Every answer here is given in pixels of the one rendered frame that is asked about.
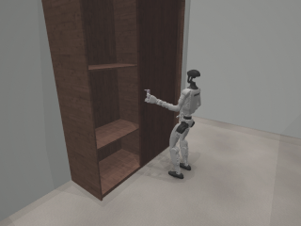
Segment left robot foot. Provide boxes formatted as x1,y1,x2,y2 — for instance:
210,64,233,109
168,170,184,179

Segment left robot thigh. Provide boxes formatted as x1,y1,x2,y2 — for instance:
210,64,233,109
169,122,186,153

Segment right robot upper arm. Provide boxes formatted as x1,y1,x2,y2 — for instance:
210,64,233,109
197,87,201,107

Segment wardrobe door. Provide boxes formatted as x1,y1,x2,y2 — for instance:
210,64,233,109
135,0,180,166
173,1,182,128

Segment handle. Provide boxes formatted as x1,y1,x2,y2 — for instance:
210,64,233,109
144,89,151,103

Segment left robot forearm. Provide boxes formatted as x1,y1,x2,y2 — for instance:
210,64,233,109
156,99,179,111

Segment left robot hand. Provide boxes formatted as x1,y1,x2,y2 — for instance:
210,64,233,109
145,93,157,104

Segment left robot upper arm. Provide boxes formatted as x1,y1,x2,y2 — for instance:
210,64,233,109
175,89,191,112

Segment right robot hand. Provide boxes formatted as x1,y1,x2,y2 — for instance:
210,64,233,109
176,112,184,121

